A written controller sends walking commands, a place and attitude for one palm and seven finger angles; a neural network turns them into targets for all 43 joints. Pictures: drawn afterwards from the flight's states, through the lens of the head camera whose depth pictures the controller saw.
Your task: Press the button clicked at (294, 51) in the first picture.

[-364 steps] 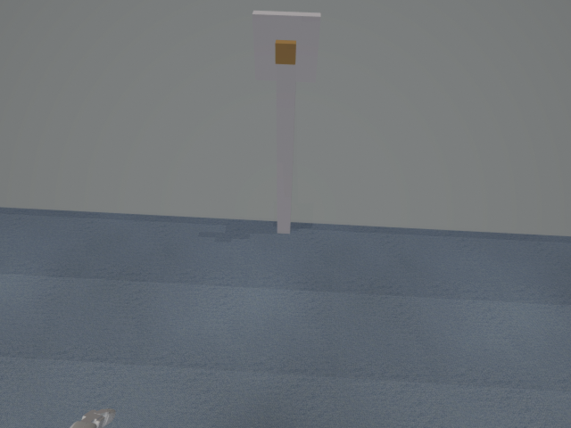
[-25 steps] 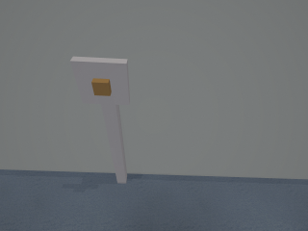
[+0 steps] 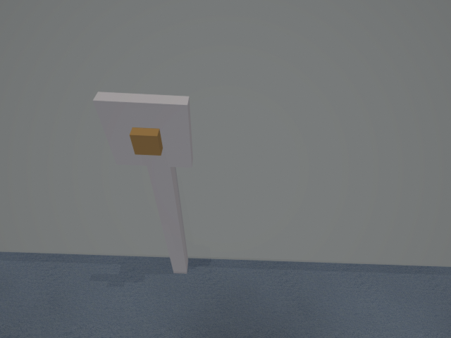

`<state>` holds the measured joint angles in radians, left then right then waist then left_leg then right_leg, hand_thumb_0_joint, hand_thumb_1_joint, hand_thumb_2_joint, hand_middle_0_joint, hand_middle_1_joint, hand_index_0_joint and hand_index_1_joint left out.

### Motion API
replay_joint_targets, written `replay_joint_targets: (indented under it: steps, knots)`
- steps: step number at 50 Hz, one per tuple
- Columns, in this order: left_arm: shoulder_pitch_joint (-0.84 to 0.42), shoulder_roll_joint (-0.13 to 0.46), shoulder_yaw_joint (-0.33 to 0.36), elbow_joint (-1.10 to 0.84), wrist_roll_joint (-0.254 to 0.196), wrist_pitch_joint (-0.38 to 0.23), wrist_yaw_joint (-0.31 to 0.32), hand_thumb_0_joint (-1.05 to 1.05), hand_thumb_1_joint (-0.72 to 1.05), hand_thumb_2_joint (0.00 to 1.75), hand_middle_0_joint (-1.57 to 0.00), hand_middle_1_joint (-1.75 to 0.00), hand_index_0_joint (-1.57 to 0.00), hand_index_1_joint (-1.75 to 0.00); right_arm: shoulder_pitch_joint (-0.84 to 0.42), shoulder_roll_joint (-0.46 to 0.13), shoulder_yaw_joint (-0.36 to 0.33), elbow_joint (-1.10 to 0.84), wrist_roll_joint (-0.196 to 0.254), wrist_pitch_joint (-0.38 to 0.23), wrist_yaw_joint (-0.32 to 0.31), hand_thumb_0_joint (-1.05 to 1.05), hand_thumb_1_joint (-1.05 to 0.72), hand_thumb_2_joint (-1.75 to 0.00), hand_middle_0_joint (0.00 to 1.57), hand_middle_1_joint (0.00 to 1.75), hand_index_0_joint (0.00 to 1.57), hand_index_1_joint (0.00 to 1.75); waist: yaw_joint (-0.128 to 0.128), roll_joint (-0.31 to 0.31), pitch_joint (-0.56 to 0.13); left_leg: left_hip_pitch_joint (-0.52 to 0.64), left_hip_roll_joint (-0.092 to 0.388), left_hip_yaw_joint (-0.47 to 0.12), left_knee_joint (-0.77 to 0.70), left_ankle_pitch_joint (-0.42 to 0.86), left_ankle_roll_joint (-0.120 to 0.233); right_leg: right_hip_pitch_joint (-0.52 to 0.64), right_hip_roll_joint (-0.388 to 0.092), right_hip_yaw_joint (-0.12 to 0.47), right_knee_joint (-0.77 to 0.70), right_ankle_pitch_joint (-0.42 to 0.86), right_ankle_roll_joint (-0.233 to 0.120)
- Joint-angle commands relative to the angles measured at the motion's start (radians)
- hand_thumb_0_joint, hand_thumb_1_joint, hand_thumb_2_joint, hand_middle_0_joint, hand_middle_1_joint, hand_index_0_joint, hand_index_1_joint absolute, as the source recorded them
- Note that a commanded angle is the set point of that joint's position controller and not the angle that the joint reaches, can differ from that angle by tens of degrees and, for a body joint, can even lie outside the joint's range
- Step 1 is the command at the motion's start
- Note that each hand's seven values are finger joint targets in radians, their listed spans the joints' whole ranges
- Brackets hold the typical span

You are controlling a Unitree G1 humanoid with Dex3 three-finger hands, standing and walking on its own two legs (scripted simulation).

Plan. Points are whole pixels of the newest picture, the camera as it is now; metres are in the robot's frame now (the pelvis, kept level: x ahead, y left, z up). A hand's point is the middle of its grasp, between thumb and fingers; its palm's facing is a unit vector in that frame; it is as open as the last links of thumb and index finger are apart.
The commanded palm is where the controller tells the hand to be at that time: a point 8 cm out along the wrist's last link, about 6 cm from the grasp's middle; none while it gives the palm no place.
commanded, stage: come to a stop and stand still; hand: left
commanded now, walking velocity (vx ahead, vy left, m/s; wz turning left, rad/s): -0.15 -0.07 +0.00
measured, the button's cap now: (147, 140) +0.48 +0.20 +0.08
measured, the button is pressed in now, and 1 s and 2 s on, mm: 0 0 0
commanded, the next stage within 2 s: look again from close up in 0.80 s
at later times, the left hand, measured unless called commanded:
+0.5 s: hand out of the picture +0.01 +0.15 -0.17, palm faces +0.08 -0.97 -0.21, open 7.3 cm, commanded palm none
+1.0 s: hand out of the picture -0.04 +0.13 -0.18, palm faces -0.04 -0.98 -0.21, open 7.3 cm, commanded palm none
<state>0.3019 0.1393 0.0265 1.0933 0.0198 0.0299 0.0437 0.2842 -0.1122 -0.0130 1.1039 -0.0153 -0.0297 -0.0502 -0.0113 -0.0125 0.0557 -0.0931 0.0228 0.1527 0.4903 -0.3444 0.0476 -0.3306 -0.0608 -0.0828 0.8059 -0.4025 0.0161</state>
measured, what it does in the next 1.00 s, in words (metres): steps on the spot: right foot, then left foot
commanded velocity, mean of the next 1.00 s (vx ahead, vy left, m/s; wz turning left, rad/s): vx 0.06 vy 0.02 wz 0.00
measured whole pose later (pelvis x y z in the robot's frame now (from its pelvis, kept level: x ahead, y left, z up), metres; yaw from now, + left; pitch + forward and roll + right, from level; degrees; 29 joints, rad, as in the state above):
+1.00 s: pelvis -0.05 -0.04 -0.01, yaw -1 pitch +0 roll -1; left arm 0.28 0.13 0.00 1.10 0.03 -0.03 0.04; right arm 0.38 -0.11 -0.01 1.12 -0.02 0.00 -0.01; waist -0.04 0.05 0.05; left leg -0.27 0.05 0.06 0.62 -0.39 0.00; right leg -0.28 0.00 -0.08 0.55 -0.28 -0.02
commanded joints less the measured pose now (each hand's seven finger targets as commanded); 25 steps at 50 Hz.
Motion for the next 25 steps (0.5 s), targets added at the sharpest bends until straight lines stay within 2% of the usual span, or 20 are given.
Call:
replay_joint_targets:
  steps: [1, 3, 4, 5, 6, 7, 8, 9, 10, 11, 12, 14, 16, 18, 19, 21, 23, 24, 25]
  knots:
    - [0.042, 0.038, 0.02, -0.075, 0.003, 0.006, -0.008, 0.0, 0.9, 0.9, -0.2, -0.3, -0.2, -0.3, 0.067, -0.174, -0.05, -0.023, -0.002, 0.011, -0.018, 0.0, -0.9, -0.9, 0.2, 0.3, 0.2, 0.3, -0.002, 0.138, 0.028, 0.0, 0.287, -0.154, -0.106, 0.927, 0.101, -0.035, -0.002, 0.008, -0.054, 0.067, -0.008]
    - [0.035, 0.042, 0.029, -0.095, 0.005, 0.005, -0.01, 0.0, 0.9, 0.9, -0.2, -0.3, -0.2, -0.3, 0.041, -0.173, -0.058, -0.032, -0.006, 0.017, -0.014, 0.0, -0.9, -0.9, 0.2, 0.3, 0.2, 0.3, 0.008, 0.14, 0.021, -0.03, 0.279, -0.15, -0.084, 0.847, 0.095, 0.003, 0.003, 0.01, -0.097, 0.109, -0.017]
    - [0.052, 0.042, 0.031, -0.094, 0.004, 0.003, -0.009, 0.0, 0.9, 0.9, -0.2, -0.3, -0.2, -0.3, 0.022, -0.17, -0.061, -0.036, -0.007, 0.021, -0.011, 0.0, -0.9, -0.9, 0.2, 0.3, 0.2, 0.3, 0.025, 0.149, 0.023, -0.054, 0.268, -0.134, -0.068, 0.769, 0.084, 0.039, 0.001, 0.009, -0.137, 0.155, -0.02]
    - [0.073, 0.05, 0.033, -0.092, 0.005, -0.003, -0.009, 0.0, 0.9, 0.9, -0.2, -0.3, -0.2, -0.3, 0.015, -0.161, -0.062, -0.04, -0.006, 0.025, -0.007, 0.0, -0.9, -0.9, 0.2, 0.3, 0.2, 0.3, 0.036, 0.13, 0.013, -0.08, 0.245, -0.125, -0.029, 0.676, 0.066, 0.094, 0.0, 0.01, -0.207, 0.228, -0.02]
    - [0.114, 0.068, 0.036, -0.084, 0.007, -0.014, -0.007, 0.0, 0.9, 0.9, -0.2, -0.3, -0.2, -0.3, 0.012, -0.153, -0.061, -0.041, -0.003, 0.028, -0.001, 0.0, -0.9, -0.9, 0.2, 0.3, 0.2, 0.3, 0.055, 0.067, -0.02, -0.107, 0.201, -0.103, 0.041, 0.515, 0.032, 0.168, -0.024, 0.036, -0.294, 0.413, -0.022]
    - [0.115, 0.118, 0.039, -0.084, 0.013, -0.027, 0.001, 0.0, 0.9, 0.9, -0.2, -0.3, -0.2, -0.3, 0.051, -0.109, -0.06, -0.043, 0.004, 0.033, 0.006, 0.0, -0.9, -0.9, 0.2, 0.3, 0.2, 0.3, 0.039, -0.088, -0.052, -0.168, 0.089, -0.055, 0.167, 0.22, -0.02, 0.214, -0.133, 0.181, -0.342, 0.679, -0.066]
    - [0.1, 0.165, 0.04, -0.088, 0.008, -0.037, 0.004, 0.0, 0.9, 0.9, -0.2, -0.3, -0.2, -0.3, 0.081, -0.062, -0.054, -0.05, 0.015, 0.044, 0.011, 0.0, -0.9, -0.9, 0.2, 0.3, 0.2, 0.3, 0.019, -0.203, -0.073, -0.201, 0.0, -0.048, 0.289, -0.162, -0.051, 0.192, -0.291, 0.307, -0.434, 0.823, -0.156]
    - [0.08, 0.179, 0.036, -0.099, 0.002, -0.037, 0.002, 0.0, 0.9, 0.9, -0.2, -0.3, -0.2, -0.3, 0.08, -0.065, -0.054, -0.05, 0.016, 0.057, 0.01, 0.0, -0.9, -0.9, 0.2, 0.3, 0.2, 0.3, 0.023, -0.146, -0.076, -0.175, 0.003, -0.11, 0.383, -0.249, -0.044, 0.126, -0.318, 0.296, -0.486, 0.711, -0.21]
    - [0.041, 0.166, 0.033, -0.11, 0.002, -0.037, 0.005, 0.0, 0.9, 0.9, -0.2, -0.3, -0.2, -0.3, 0.045, -0.048, -0.05, -0.053, 0.014, 0.071, 0.015, 0.0, -0.9, -0.9, 0.2, 0.3, 0.2, 0.3, 0.022, -0.158, -0.035, -0.184, 0.017, -0.138, 0.449, -0.252, -0.046, 0.046, -0.3, 0.328, -0.531, 0.52, -0.225]
    - [-0.01, 0.151, 0.035, -0.123, 0.005, -0.035, 0.01, 0.0, 0.9, 0.9, -0.2, -0.3, -0.2, -0.3, 0.056, -0.058, -0.052, -0.045, 0.008, 0.08, 0.02, 0.0, -0.9, -0.9, 0.2, 0.3, 0.2, 0.3, 0.008, -0.193, -0.022, -0.199, 0.023, -0.151, 0.484, -0.202, -0.046, 0.02, -0.275, 0.33, -0.566, 0.354, -0.216]
    - [-0.044, 0.148, 0.035, -0.138, 0.005, -0.033, 0.012, 0.0, 0.9, 0.9, -0.2, -0.3, -0.2, -0.3, 0.059, -0.072, -0.053, -0.039, 0.005, 0.078, 0.025, 0.0, -0.9, -0.9, 0.2, 0.3, 0.2, 0.3, 0.007, -0.171, 0.003, -0.226, 0.033, -0.156, 0.501, -0.153, -0.045, 0.005, -0.261, 0.313, -0.579, 0.245, -0.21]
    - [-0.055, 0.161, 0.044, -0.152, 0.007, -0.032, 0.011, 0.0, 0.9, 0.9, -0.2, -0.3, -0.2, -0.3, 0.056, -0.087, -0.052, -0.039, 0.003, 0.071, 0.035, 0.0, -0.9, -0.9, 0.2, 0.3, 0.2, 0.3, 0.013, -0.112, -0.021, -0.236, 0.028, -0.14, 0.449, -0.124, -0.051, 0.037, -0.24, 0.282, -0.576, 0.189, -0.2]
    - [-0.038, 0.178, 0.053, -0.153, 0.011, -0.03, 0.011, 0.0, 0.9, 0.9, -0.2, -0.3, -0.2, -0.3, 0.055, -0.088, -0.054, -0.043, 0.002, 0.07, 0.04, 0.0, -0.9, -0.9, 0.2, 0.3, 0.2, 0.3, 0.028, -0.085, -0.04, -0.231, 0.022, -0.121, 0.372, -0.128, -0.058, 0.07, -0.237, 0.28, -0.589, 0.125, -0.197]
    - [-0.027, 0.188, 0.062, -0.151, 0.013, -0.027, 0.009, 0.0, 0.9, 0.9, -0.2, -0.3, -0.2, -0.3, 0.06, -0.08, -0.052, -0.05, 0.001, 0.068, 0.042, 0.0, -0.9, -0.9, 0.2, 0.3, 0.2, 0.3, 0.036, -0.086, -0.047, -0.22, 0.013, -0.107, 0.314, -0.131, -0.055, 0.068, -0.239, 0.298, -0.61, 0.057, -0.197]
    - [-0.025, 0.193, 0.063, -0.148, 0.013, -0.024, 0.007, 0.0, 0.9, 0.9, -0.2, -0.3, -0.2, -0.3, 0.071, -0.079, -0.051, -0.049, 0.0, 0.067, 0.043, 0.0, -0.9, -0.9, 0.2, 0.3, 0.2, 0.3, 0.035, -0.089, -0.047, -0.198, 0.004, -0.096, 0.28, -0.132, -0.053, 0.056, -0.229, 0.298, -0.626, 0.015, -0.189]
    - [-0.04, 0.194, 0.067, -0.145, 0.014, -0.021, 0.003, 0.0, 0.9, 0.9, -0.2, -0.3, -0.2, -0.3, 0.128, -0.074, -0.05, -0.036, -0.001, 0.067, 0.046, 0.0, -0.9, -0.9, 0.2, 0.3, 0.2, 0.3, 0.016, -0.121, -0.047, -0.138, -0.01, -0.065, 0.192, -0.124, -0.047, 0.026, -0.206, 0.278, -0.661, -0.057, -0.165]
    - [-0.073, 0.193, 0.07, -0.143, 0.009, -0.013, 0.002, 0.0, 0.9, 0.9, -0.2, -0.3, -0.2, -0.3, 0.235, -0.064, -0.044, -0.002, -0.003, 0.061, 0.045, 0.0, -0.9, -0.9, 0.2, 0.3, 0.2, 0.3, -0.029, -0.119, -0.064, 0.007, -0.032, -0.037, 0.038, -0.056, -0.034, -0.053, -0.165, 0.228, -0.669, -0.121, -0.111]
    - [-0.09, 0.183, 0.068, -0.14, 0.005, -0.009, 0.0, 0.0, 0.9, 0.9, -0.2, -0.3, -0.2, -0.3, 0.29, -0.062, -0.041, 0.018, -0.002, 0.057, 0.042, 0.0, -0.9, -0.9, 0.2, 0.3, 0.2, 0.3, -0.053, -0.111, -0.06, 0.076, -0.033, -0.046, -0.071, -0.025, -0.026, -0.093, -0.135, 0.198, -0.631, -0.161, -0.077]
    - [-0.088, 0.153, 0.059, -0.14, 0.001, -0.004, -0.005, 0.0, 0.9, 0.9, -0.2, -0.3, -0.2, -0.3, 0.308, -0.079, -0.042, 0.022, -0.008, 0.054, 0.036, 0.0, -0.9, -0.9, 0.2, 0.3, 0.2, 0.3, -0.053, -0.01, -0.026, 0.062, 0.004, -0.121, -0.17, -0.105, -0.004, -0.142, -0.075, 0.146, -0.542, -0.2, -0.04]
